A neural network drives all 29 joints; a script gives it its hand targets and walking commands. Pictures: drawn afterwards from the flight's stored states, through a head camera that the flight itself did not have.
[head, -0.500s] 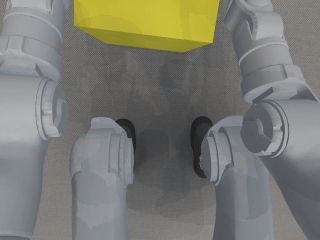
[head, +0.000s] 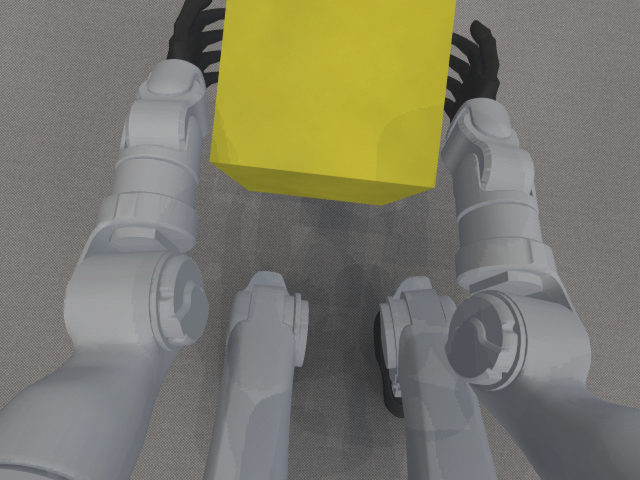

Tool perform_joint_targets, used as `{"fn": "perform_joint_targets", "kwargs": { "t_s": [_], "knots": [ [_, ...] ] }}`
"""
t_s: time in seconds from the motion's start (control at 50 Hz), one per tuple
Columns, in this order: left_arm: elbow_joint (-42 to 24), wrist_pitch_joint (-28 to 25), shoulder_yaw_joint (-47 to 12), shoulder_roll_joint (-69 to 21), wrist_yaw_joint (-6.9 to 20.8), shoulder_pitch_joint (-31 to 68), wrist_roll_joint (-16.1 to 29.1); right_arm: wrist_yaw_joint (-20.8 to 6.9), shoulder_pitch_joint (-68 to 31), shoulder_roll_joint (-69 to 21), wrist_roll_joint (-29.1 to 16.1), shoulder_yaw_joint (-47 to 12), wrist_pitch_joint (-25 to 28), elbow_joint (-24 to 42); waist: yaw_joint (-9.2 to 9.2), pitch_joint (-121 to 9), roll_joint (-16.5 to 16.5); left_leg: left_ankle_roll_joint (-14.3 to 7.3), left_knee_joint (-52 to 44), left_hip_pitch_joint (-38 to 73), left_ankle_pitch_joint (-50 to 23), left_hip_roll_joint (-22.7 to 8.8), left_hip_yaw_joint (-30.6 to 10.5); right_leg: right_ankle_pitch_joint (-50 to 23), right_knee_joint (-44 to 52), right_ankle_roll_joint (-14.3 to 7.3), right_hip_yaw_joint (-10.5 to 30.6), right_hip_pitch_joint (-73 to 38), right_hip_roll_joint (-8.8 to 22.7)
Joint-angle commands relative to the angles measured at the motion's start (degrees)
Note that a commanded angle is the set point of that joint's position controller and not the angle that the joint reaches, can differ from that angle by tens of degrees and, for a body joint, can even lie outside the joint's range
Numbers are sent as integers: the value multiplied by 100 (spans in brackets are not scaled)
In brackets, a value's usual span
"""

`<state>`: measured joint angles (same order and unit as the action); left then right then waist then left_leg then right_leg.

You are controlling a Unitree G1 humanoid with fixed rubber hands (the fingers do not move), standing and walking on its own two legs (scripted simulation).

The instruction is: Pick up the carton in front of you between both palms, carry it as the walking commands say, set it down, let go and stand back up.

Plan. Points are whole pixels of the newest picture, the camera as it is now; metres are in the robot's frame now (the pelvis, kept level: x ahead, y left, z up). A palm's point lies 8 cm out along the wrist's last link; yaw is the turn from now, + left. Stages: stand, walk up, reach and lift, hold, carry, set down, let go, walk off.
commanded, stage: reach and lift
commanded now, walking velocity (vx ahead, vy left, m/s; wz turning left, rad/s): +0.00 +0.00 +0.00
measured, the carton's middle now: (327, 109) +0.53 +0.04 -0.15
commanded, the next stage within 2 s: none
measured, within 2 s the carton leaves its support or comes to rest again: neither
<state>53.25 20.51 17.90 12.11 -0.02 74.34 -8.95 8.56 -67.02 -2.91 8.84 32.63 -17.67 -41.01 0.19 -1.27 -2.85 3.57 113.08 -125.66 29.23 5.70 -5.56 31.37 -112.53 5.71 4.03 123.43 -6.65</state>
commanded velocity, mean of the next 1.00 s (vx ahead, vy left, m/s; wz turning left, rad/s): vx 0.00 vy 0.00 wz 0.00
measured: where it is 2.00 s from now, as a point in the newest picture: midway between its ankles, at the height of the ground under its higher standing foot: (328, 376)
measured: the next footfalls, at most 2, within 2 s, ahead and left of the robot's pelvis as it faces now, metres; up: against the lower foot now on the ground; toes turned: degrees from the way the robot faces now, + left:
none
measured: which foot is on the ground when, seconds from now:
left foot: down 0.00-1.00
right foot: down 0.00-1.00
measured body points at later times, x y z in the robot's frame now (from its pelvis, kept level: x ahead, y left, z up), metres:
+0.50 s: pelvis +0.02 +0.00 +0.11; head +0.26 +0.03 +0.50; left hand +0.50 +0.18 +0.05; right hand +0.50 -0.12 +0.06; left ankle +0.12 +0.13 -0.39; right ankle +0.12 -0.14 -0.39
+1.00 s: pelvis +0.07 +0.00 +0.25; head +0.19 +0.01 +0.69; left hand +0.45 +0.17 +0.21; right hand +0.45 -0.13 +0.22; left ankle +0.12 +0.13 -0.39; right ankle +0.12 -0.14 -0.39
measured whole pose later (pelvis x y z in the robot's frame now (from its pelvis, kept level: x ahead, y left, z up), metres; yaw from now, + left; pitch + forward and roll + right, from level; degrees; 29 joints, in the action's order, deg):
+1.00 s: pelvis +0.07 +0.00 +0.25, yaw +2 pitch +25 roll +0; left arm 35.9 19.8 19.4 -3.9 -0.7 31.5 -12.4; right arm 4.2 -29.6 -9.0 11.2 22.8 -17.5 -32.7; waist 0.4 -11.9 -1.4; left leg 2.0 61.9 -63.5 23.3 4.5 -7.3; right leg 24.8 -62.1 2.3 7.6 62.3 -5.1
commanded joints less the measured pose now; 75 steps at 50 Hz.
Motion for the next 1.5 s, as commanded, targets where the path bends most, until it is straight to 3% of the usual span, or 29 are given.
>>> {"fn": "perform_joint_targets", "kwargs": {
  "t_s": [0.0,0.14,0.36,0.48,0.7,1.02,1.32,1.4,1.48],
  "knots": [
    [-180,-115,-1510,-6114,1453,2950,410,-1441,-4043,-5226,-257,-2478,-118,-252,23,-5466,714,-222,-1610,3288,-411,248,1081,-520,1361,-382,-1110,-2621,-441],
    [-426,-61,-1393,-6272,1510,2921,243,-1589,-3989,-5635,-291,-2728,-224,-78,-150,-6258,433,-280,-2123,4015,-517,292,1107,-593,1951,-315,-1049,-3283,-456],
    [-1335,122,-2425,-7062,1489,2052,698,-1768,-2913,-6208,-760,-3794,-395,429,-163,-7151,507,-176,-2798,5617,-1562,340,1036,-1402,2664,-249,-965,-4384,-470],
    [-1484,54,-2711,-7344,1375,1376,773,-1787,-2098,-6331,-809,-4036,-323,368,-102,-6580,575,-128,-3315,6155,-1704,360,897,-1519,3178,-284,-831,-4826,-472],
    [-1429,-151,-2657,-7537,1251,202,542,-1807,-796,-6425,-600,-4021,-138,175,-65,-5429,457,-195,-4486,7201,-1652,335,617,-1482,4407,-327,-519,-5948,-395],
    [-1925,-242,-3159,-7720,1216,-1480,512,-1869,1036,-6523,-447,-4510,-97,436,-23,-4157,368,-289,-6400,9284,-2284,193,267,-2248,6384,-438,-106,-8364,-147],
    [-2911,492,-3731,-7668,1268,-2931,730,-2076,2631,-6435,-608,-5058,-852,1210,-9,-2654,288,-251,-8294,11411,-3293,38,113,-3454,8272,-461,82,-10832,63],
    [-3317,860,-3844,-7575,1280,-3134,801,-2132,2882,-6387,-689,-5164,-1208,1524,-35,-2103,235,-250,-8746,11804,-3205,8,133,-3473,8712,-443,107,-11292,117],
    [-3313,1182,-3571,-7453,1322,-3208,671,-2190,2889,-6229,-565,-4903,-1512,1535,-50,-1277,206,-285,-9076,11825,-2518,-11,172,-2804,9051,-470,85,-11345,145]
  ]
}}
